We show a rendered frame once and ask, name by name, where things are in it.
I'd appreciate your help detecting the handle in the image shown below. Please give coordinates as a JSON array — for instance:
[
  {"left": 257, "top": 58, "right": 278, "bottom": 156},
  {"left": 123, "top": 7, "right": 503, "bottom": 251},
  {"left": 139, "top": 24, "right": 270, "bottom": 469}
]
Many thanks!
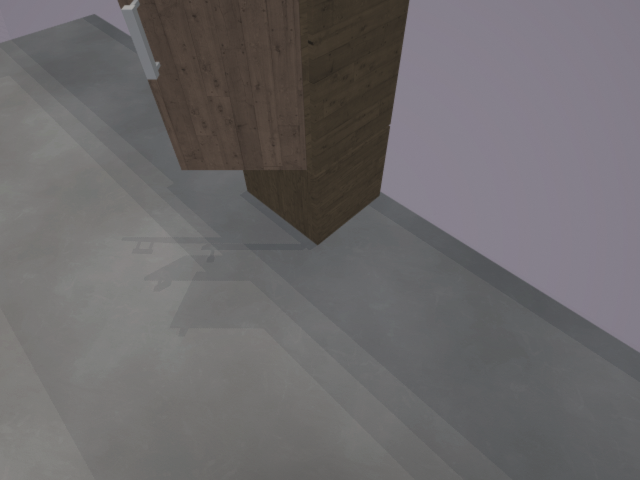
[{"left": 121, "top": 0, "right": 161, "bottom": 80}]

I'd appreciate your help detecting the cupboard door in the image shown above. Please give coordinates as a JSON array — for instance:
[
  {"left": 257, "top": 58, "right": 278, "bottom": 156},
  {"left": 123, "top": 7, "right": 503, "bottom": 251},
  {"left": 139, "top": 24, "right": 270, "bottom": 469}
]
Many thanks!
[{"left": 118, "top": 0, "right": 307, "bottom": 170}]

